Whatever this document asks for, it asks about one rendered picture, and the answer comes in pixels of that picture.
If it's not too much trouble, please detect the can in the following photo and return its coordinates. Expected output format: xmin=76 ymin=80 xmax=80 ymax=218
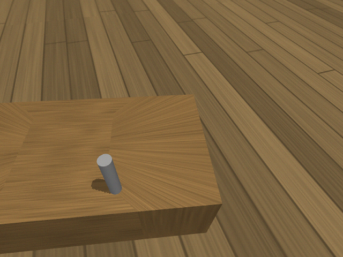
xmin=97 ymin=154 xmax=122 ymax=194

